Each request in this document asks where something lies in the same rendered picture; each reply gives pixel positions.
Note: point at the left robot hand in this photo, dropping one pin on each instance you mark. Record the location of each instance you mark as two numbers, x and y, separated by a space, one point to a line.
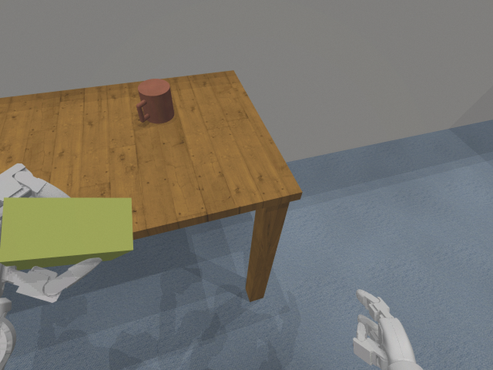
39 282

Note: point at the sponge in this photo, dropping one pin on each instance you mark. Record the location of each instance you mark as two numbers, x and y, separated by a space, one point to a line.
56 231

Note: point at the robot left forearm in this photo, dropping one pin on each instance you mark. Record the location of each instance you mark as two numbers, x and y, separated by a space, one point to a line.
7 333

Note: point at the right robot hand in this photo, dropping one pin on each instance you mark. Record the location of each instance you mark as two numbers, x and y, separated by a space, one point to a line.
388 342

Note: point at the table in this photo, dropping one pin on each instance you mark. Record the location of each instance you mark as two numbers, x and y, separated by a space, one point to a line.
214 159

